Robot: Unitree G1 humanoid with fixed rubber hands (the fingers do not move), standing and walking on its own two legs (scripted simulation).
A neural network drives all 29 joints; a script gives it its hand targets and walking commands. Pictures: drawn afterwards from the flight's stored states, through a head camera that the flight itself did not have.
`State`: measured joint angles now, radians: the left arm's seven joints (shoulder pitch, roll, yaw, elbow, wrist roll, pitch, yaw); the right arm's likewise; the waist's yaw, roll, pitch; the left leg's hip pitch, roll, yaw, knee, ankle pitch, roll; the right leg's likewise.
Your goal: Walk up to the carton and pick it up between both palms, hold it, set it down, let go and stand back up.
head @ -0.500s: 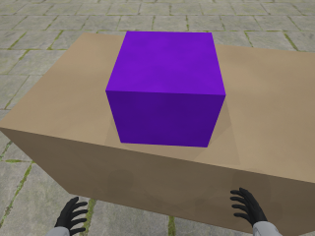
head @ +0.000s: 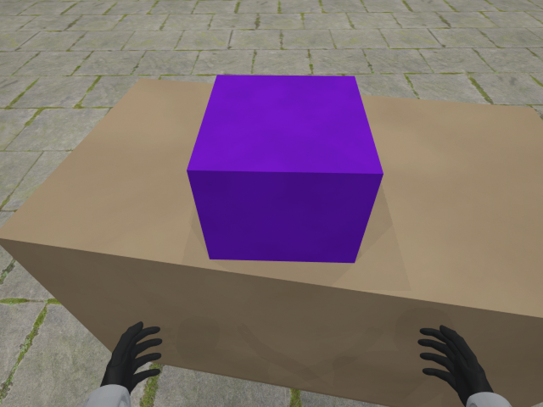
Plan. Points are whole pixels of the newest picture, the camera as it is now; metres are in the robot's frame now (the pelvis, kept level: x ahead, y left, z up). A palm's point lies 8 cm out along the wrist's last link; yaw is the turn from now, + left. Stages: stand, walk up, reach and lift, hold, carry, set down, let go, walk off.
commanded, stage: reach and lift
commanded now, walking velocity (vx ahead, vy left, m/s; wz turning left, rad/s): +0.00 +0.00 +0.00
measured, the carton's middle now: (283, 165) +0.55 +0.02 +0.05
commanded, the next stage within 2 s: none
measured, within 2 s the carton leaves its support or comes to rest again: neither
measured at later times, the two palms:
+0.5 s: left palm (115, 329) +0.22 +0.24 +0.03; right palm (464, 314) +0.26 -0.24 +0.03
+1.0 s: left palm (123, 252) +0.31 +0.25 +0.07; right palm (459, 262) +0.32 -0.24 +0.06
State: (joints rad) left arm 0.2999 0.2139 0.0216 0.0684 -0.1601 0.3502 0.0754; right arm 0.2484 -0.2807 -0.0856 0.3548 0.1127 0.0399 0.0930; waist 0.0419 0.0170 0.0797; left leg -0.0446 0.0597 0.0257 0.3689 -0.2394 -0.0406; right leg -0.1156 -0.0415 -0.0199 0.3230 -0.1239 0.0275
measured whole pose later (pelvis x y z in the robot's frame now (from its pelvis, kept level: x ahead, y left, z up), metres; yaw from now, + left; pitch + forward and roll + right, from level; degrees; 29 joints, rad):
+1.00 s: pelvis +0.03 +0.01 +0.00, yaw -1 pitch +0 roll -1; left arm -0.05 0.33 0.10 -0.01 -0.27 0.39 0.01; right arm -0.06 -0.43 -0.02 0.21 0.35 0.13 0.02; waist 0.03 0.02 0.04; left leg -0.05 0.07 0.04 0.32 -0.25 -0.04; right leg -0.12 -0.03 -0.01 0.24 -0.12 0.04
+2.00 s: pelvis +0.00 +0.00 +0.00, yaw +1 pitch +9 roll -1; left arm -0.93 0.45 0.01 0.82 -0.35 0.41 0.04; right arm -0.97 -0.51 0.02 1.03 0.42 0.23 0.05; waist -0.01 0.01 -0.09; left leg -0.34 0.07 0.00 0.40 -0.22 -0.05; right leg -0.37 -0.03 -0.04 0.30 -0.08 0.03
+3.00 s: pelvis +0.00 -0.01 -0.02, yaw +1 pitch +24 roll -1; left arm -1.18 0.36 -0.22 1.41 -0.45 -0.11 0.04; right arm -1.17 -0.43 0.09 1.38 0.45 -0.08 0.02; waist 0.03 0.03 -0.23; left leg -0.72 0.07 -0.02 0.54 -0.24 -0.06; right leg -0.74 -0.03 -0.05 0.42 -0.09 0.02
